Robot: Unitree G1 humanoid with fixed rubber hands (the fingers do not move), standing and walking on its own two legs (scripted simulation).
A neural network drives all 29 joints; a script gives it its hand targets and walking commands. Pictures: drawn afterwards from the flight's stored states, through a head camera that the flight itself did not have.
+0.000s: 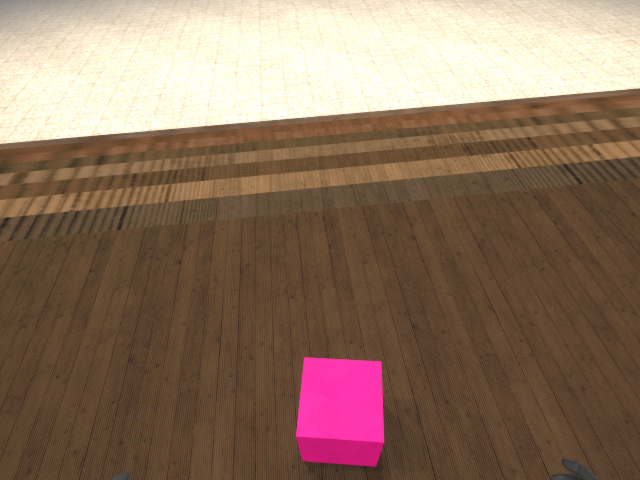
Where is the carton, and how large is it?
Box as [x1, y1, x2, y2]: [296, 357, 383, 466]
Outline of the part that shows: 304,357 296,437 302,460 375,466 383,444 380,361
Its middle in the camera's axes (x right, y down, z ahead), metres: +0.06 +0.49 +1.08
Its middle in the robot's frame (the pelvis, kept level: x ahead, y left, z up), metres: +0.41 -0.01 -0.66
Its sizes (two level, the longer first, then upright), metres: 0.210 0.200 0.250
